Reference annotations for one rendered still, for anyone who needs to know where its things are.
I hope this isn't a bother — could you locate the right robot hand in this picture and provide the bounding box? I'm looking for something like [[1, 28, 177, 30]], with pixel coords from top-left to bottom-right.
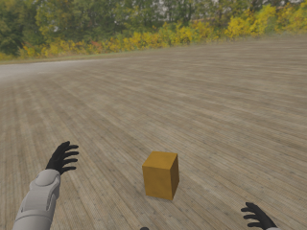
[[241, 202, 277, 230]]

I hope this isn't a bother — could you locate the left robot hand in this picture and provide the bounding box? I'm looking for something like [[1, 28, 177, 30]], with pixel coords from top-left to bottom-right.
[[45, 141, 79, 175]]

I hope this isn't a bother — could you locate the carton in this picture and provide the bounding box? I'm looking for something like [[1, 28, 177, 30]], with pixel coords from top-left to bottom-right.
[[142, 150, 179, 200]]

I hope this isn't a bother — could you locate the robot left forearm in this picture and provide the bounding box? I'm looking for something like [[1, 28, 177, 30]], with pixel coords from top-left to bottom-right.
[[12, 169, 61, 230]]

